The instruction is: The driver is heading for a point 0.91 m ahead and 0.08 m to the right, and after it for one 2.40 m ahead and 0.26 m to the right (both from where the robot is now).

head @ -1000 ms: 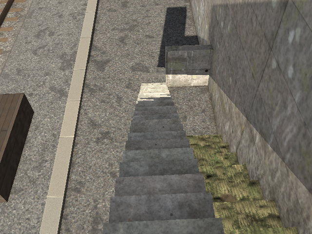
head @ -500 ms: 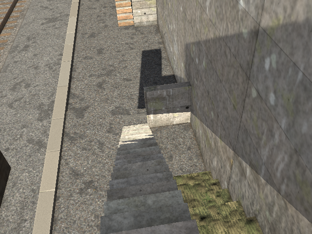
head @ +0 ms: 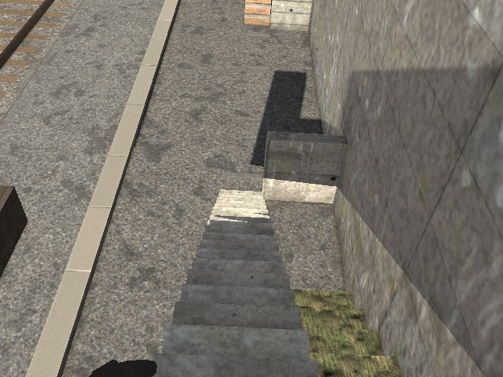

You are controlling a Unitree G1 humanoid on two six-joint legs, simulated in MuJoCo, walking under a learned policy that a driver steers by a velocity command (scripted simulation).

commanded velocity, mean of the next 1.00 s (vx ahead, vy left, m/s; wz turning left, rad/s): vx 0.50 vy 0.00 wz -0.10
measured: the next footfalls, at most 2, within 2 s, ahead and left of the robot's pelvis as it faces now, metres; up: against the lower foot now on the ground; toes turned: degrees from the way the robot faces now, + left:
right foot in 0.06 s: +0.11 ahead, -0.14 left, -0.19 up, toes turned +11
left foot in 0.56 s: +0.39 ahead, +0.20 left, -0.38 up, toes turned +2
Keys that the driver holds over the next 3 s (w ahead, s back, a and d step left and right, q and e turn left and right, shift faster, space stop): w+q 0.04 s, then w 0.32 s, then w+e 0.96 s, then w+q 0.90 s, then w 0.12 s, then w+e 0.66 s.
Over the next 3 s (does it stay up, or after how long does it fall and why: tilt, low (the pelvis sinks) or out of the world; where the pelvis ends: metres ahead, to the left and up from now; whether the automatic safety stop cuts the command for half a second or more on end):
stays up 1.45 -0.04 -1.10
